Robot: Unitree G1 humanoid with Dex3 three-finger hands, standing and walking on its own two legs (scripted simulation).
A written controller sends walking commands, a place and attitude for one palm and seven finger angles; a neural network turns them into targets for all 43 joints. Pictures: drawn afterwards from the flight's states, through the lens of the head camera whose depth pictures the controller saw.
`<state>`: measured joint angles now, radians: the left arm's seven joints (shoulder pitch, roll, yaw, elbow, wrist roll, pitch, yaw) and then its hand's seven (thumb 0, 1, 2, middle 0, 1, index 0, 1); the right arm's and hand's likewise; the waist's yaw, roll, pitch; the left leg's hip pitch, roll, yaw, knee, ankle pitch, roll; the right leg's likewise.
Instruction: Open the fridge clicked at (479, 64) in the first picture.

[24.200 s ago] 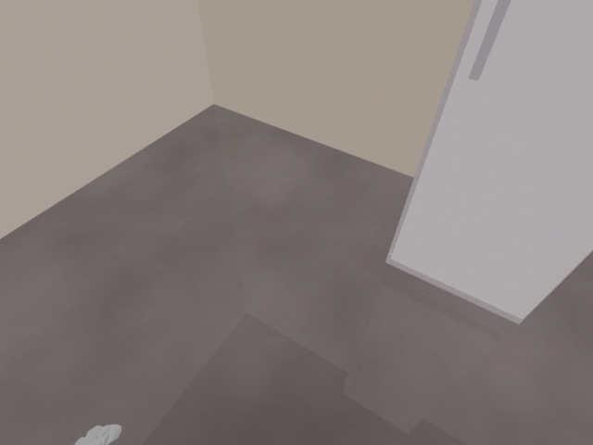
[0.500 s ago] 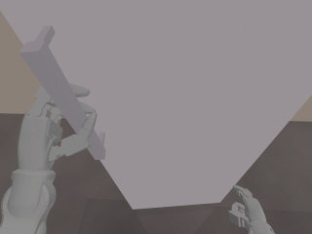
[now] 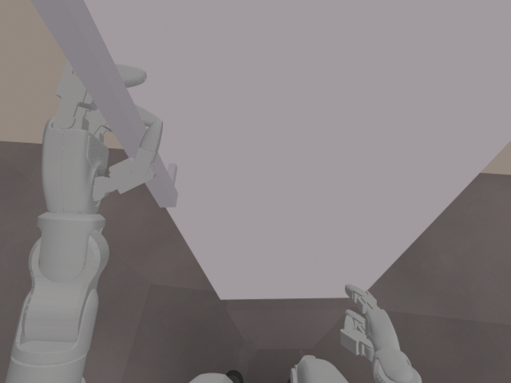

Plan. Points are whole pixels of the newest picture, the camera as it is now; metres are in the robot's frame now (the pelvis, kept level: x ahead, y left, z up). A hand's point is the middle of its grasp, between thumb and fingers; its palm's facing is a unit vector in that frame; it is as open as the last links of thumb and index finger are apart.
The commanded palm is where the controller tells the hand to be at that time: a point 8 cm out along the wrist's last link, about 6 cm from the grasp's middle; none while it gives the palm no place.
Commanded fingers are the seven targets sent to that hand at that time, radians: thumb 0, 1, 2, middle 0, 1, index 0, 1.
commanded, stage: walk backward, drawing the door open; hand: left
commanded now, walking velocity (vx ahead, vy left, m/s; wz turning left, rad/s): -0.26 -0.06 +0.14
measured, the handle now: (135, 116) +0.36 +0.14 +0.24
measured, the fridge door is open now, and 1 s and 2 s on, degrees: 7 45 73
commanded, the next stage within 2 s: stop walking and hold the door back in 1.86 s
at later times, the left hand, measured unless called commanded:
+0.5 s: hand (150, 265) +0.20 +0.09 +0.22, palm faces +0.26 -0.93 -0.27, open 7.7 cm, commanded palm +0.14 +0.14 +0.22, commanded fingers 0.00 0.90 0.90 -0.45 -1.40 -0.45 -1.40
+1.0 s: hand out of the picture +0.04 -0.02 +0.22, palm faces +0.39 -0.86 -0.34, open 8.2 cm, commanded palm -0.01 +0.02 +0.22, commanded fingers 0.00 0.90 0.90 -0.45 -1.40 -0.45 -1.40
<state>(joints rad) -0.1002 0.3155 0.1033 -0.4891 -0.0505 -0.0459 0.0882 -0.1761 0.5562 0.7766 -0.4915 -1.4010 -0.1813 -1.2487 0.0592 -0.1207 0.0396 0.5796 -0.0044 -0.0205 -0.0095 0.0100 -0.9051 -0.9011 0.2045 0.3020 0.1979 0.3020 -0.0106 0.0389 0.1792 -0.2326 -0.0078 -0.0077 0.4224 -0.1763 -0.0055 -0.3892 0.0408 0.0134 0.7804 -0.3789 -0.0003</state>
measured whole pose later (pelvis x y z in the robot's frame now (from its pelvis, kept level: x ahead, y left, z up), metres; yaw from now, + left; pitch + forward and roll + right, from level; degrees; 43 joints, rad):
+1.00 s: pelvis -0.22 -0.22 +0.00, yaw +25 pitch -1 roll +5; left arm -0.14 0.24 0.04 -0.45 0.04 -0.02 0.04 -0.16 0.59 0.75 -0.28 -1.40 -0.10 -0.97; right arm 0.10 -0.21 -0.07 0.59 -0.02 -0.07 -0.06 0.01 -0.92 -0.90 0.20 0.30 0.20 0.30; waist -0.06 0.01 0.17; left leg -0.45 -0.01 0.05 1.17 -0.50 -0.04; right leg -0.26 -0.04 -0.17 0.48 -0.22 -0.12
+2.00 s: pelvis -0.03 -0.59 -0.01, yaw +61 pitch -1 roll +0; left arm -0.04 0.36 0.28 -0.46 -0.04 -0.05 0.06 -0.29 0.51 0.90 -0.47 -1.40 -0.07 -1.00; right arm 0.08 -0.19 -0.01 0.62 0.03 -0.07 -0.05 0.01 -0.90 -0.90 0.21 0.30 0.20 0.30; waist -0.01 0.01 0.15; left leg -0.54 0.03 -0.04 1.22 -0.57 -0.05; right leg -0.28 -0.06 -0.04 0.60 -0.29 0.02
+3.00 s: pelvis -0.08 -0.67 -0.01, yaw +63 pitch -1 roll +0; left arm -0.59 0.40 0.23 0.38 -0.02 -0.15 0.03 -0.25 0.53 0.77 -0.42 -1.38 -0.13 -1.13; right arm 0.26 -0.24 0.00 0.69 0.03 -0.02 -0.09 0.01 -0.91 -0.90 0.20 0.30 0.20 0.30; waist -0.10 0.00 0.06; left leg -0.31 0.07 0.12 0.58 -0.25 0.00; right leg -0.23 -0.04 0.02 0.56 -0.31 0.05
